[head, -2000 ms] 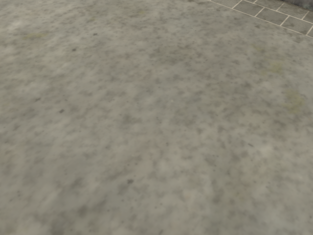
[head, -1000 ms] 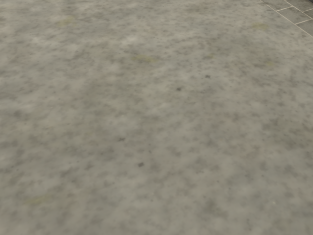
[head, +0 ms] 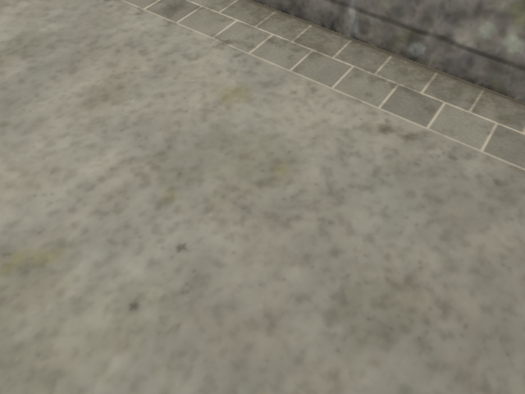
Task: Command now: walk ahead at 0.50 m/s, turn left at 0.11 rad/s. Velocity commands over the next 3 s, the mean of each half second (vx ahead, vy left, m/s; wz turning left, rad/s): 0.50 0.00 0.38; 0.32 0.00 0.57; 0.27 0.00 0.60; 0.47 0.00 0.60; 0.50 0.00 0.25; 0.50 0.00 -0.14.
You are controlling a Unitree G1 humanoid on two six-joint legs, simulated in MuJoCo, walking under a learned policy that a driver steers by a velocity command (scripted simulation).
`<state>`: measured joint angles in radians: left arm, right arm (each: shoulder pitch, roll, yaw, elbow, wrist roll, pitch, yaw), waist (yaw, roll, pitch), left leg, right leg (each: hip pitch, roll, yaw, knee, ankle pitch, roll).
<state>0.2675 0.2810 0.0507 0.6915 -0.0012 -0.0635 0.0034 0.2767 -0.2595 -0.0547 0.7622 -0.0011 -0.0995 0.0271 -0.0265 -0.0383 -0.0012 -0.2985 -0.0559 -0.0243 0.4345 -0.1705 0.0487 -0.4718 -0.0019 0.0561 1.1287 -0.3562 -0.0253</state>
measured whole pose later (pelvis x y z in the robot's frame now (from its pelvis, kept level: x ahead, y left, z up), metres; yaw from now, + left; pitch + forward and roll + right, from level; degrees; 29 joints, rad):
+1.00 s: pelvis +0.41 +0.10 -0.01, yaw +33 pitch +3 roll -1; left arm 0.12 0.33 0.05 0.70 0.02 -0.03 0.04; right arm 0.18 -0.30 -0.07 0.63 -0.01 -0.01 0.01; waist -0.01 -0.02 0.08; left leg -0.41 -0.10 -0.07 0.47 -0.10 0.09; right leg -0.63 -0.06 0.07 1.12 -0.39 0.07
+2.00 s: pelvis +0.62 +0.40 +0.01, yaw +68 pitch +2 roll +0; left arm 0.14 0.32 0.05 0.68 0.02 -0.10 0.00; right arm 0.32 -0.28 -0.06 0.68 0.01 -0.05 0.01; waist -0.04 -0.04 0.04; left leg -0.19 -0.11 -0.08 0.35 -0.19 0.10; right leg -0.67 -0.11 0.06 0.98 -0.18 0.05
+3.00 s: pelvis +0.79 +0.94 +0.00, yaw +67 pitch +1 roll +2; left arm 0.26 0.32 0.06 0.77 -0.03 -0.03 0.00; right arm 0.27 -0.26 -0.06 0.81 -0.01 -0.10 0.02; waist -0.03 -0.06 0.03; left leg -0.16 -0.03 0.12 0.33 -0.18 0.05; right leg -0.60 -0.10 0.06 1.09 -0.25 0.01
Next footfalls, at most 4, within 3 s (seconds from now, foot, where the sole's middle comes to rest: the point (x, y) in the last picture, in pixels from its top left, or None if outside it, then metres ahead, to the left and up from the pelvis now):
0.30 right None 0.29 -0.13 -0.78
0.78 left None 0.48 0.21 -0.78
1.26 right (236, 342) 0.63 0.06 -0.78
1.74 left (78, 366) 0.57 0.46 -0.78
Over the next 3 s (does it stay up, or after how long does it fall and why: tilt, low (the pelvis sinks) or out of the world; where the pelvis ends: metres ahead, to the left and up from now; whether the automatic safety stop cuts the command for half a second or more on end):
stays up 0.79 0.94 0.00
